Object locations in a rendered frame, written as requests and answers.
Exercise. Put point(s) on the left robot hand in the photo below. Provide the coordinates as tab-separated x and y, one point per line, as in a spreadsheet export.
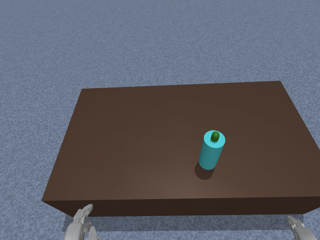
78	228

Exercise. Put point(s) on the bottle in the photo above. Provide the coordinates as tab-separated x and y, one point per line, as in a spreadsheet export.
212	145

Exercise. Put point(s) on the right robot hand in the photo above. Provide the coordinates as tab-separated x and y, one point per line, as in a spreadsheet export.
300	232

